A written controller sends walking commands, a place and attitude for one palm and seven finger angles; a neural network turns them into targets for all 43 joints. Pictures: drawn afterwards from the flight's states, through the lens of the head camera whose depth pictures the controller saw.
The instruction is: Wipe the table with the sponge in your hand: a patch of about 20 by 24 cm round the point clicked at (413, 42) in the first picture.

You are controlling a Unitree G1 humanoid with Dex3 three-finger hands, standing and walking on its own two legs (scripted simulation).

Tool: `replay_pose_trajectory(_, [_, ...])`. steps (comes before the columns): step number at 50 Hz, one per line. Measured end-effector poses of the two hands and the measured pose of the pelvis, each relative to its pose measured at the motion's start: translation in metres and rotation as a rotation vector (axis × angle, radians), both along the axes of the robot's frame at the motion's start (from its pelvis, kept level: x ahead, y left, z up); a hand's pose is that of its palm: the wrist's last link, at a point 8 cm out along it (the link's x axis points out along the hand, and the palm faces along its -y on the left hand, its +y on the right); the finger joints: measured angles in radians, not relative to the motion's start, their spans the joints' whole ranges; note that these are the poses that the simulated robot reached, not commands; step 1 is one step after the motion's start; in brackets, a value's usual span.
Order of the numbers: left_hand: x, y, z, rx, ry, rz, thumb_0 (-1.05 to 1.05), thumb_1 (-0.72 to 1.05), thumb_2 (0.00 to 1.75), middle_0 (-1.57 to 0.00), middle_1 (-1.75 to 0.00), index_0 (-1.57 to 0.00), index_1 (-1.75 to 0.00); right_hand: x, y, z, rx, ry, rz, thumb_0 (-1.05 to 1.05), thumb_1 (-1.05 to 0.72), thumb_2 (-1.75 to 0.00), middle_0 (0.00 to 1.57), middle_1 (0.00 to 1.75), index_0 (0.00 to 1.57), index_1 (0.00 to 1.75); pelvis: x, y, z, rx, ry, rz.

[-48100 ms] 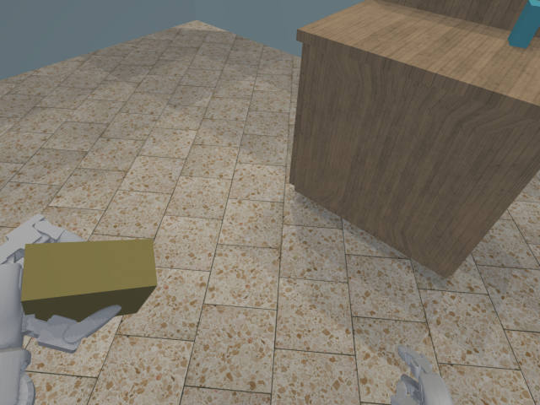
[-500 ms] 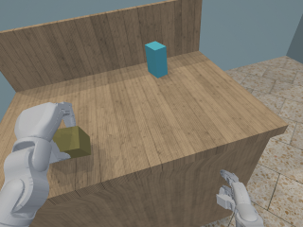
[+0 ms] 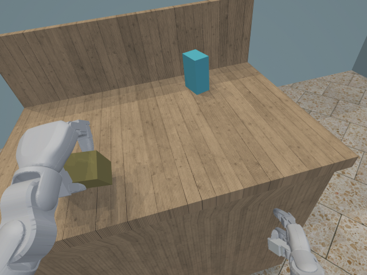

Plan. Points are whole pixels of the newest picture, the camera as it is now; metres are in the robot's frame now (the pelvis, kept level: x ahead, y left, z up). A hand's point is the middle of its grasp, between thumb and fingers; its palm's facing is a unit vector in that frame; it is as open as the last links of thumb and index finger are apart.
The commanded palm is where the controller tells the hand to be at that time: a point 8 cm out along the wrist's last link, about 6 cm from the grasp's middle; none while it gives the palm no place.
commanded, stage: move the sponge above the wiping area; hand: left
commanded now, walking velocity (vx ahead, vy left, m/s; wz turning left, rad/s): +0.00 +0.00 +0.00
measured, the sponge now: (77, 174) +0.24 +0.29 +0.13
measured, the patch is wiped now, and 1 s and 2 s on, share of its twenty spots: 0.15 0.15 0.15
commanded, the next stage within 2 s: lower the sponge onto the table in 1.84 s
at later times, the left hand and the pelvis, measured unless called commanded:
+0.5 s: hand (68, 155) +0.23 +0.26 +0.20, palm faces +0.26 -0.10 -0.96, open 9.2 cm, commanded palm +0.18 +0.26 +0.28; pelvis +0.00 +0.00 +0.00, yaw +0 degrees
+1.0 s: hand (63, 154) +0.22 +0.26 +0.22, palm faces +0.29 -0.08 -0.95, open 9.2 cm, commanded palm +0.17 +0.26 +0.28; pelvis +0.00 +0.00 +0.00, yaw +0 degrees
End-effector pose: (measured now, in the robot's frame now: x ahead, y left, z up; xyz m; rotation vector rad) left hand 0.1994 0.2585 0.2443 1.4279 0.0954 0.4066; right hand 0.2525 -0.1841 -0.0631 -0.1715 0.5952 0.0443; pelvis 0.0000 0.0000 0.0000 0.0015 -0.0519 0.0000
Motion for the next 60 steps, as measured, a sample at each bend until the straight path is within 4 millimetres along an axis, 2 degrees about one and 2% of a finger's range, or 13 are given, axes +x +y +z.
replay_pose_trajectory(4, [0.006, -0.005, 0.016, 0.016, -0.063, -0.036, -0.01, -0.52, 0.96, -0.89, -1.54, -0.94, -1.52, -0.001, 0.003, 0.0, 0.016, 0.004, -0.012, 0.01, -0.9, -0.9, 0.2, 0.3, 0.18, 0.3, 0.0, 0.002, 0.0, 0.001, -0.003, -0.008])
replay_pose_trajectory(8, [0.01, 0.0, 0.024, 0.016, -0.078, -0.02, -0.01, -0.52, 0.96, -0.89, -1.53, -0.94, -1.52, -0.004, 0.005, 0.001, 0.046, 0.008, -0.02, 0.01, -0.9, -0.9, 0.2, 0.3, 0.18, 0.3, 0.0, 0.003, 0.001, 0.003, 0.005, -0.024])
replay_pose_trajectory(11, [0.008, 0.006, 0.019, -0.002, -0.054, 0.007, -0.01, -0.52, 0.96, -0.89, -1.53, -0.94, -1.52, -0.006, 0.006, 0.001, 0.06, 0.012, -0.015, 0.01, -0.9, -0.9, 0.2, 0.3, 0.18, 0.3, 0.0, 0.003, 0.001, 0.003, 0.012, -0.029])
replay_pose_trajectory(14, [0.001, 0.009, 0.007, -0.034, -0.013, 0.025, -0.01, -0.52, 0.96, -0.89, -1.53, -0.94, -1.52, -0.006, 0.006, 0.001, 0.058, 0.011, -0.004, 0.01, -0.9, -0.9, 0.2, 0.3, 0.19, 0.3, 0.0, 0.003, 0.001, 0.001, 0.016, -0.025])
replay_pose_trajectory(19, [-0.009, 0.007, -0.01, -0.059, 0.028, 0.024, -0.01, -0.52, 0.96, -0.89, -1.53, -0.94, -1.52, -0.004, 0.006, 0.001, 0.025, 0.01, 0.015, 0.01, -0.9, -0.9, 0.2, 0.3, 0.2, 0.3, -0.001, 0.002, 0.0, -0.001, 0.008, -0.013])
replay_pose_trajectory(23, [-0.008, 0.002, -0.001, -0.027, -0.02, 0.004, -0.01, -0.52, 0.96, -0.89, -1.53, -0.94, -1.52, -0.004, 0.006, 0.001, 0.002, 0.009, 0.018, 0.01, -0.9, -0.9, 0.2, 0.3, 0.2, 0.31, -0.003, 0.002, 0.0, -0.002, -0.008, -0.005])
replay_pose_trajectory(31, [0.012, 0.004, 0.025, 0.018, -0.081, 0.016, -0.01, -0.52, 0.96, -0.89, -1.53, -0.94, -1.51, -0.006, 0.008, 0.001, 0.043, 0.01, -0.003, 0.01, -0.9, -0.9, 0.2, 0.3, 0.19, 0.3, -0.003, 0.0, 0.001, 0.002, 0.0, -0.022])
replay_pose_trajectory(34, [0.012, 0.008, 0.021, 0.007, -0.049, 0.036, -0.01, -0.52, 0.96, -0.89, -1.53, -0.94, -1.52, -0.007, 0.006, 0.001, 0.062, 0.008, -0.007, 0.01, -0.9, -0.9, 0.2, 0.3, 0.19, 0.3, -0.001, 0.0, 0.001, 0.002, 0.012, -0.029])
replay_pose_trajectory(41, [-0.007, 0.009, -0.008, -0.05, 0.055, 0.044, -0.01, -0.52, 0.96, -0.89, -1.53, -0.93, -1.52, -0.003, 0.0, -0.001, 0.037, 0.012, 0.004, 0.01, -0.9, -0.9, 0.2, 0.3, 0.2, 0.3, 0.001, 0.0, 0.0, 0.0, 0.016, -0.022])
replay_pose_trajectory(46, [-0.016, 0.003, 0.001, -0.012, -0.006, 0.02, -0.01, -0.52, 0.96, -0.89, -1.53, -0.93, -1.52, 0.0, -0.001, 0.001, 0.003, 0.008, 0.013, 0.01, -0.9, -0.9, 0.2, 0.3, 0.2, 0.31, 0.0, -0.001, 0.0, -0.002, -0.002, -0.009])
replay_pose_trajectory(53, [-0.005, 0.0, 0.024, 0.014, -0.092, 0.006, -0.01, -0.52, 0.96, -0.89, -1.53, -0.94, -1.51, -0.004, 0.004, 0.001, 0.03, 0.007, -0.007, 0.01, -0.9, -0.9, 0.19, 0.3, 0.18, 0.3, -0.004, -0.001, 0.0, 0.0, -0.009, -0.013])
replay_pose_trajectory(56, [0.0, 0.0, 0.022, 0.001, -0.073, 0.009, -0.01, -0.52, 0.96, -0.89, -1.53, -0.94, -1.52, -0.007, 0.005, 0.002, 0.051, 0.004, -0.008, 0.01, -0.9, -0.9, 0.2, 0.3, 0.18, 0.3, -0.004, -0.001, 0.001, 0.002, -0.001, -0.019])
replay_pose_trajectory(60, [0.001, -0.002, 0.009, -0.032, -0.019, 0.002, -0.01, -0.52, 0.96, -0.89, -1.53, -0.93, -1.52, -0.009, 0.005, 0.001, 0.062, 0.004, -0.003, 0.01, -0.9, -0.9, 0.2, 0.3, 0.18, 0.3, -0.004, -0.001, 0.001, 0.002, 0.008, -0.022])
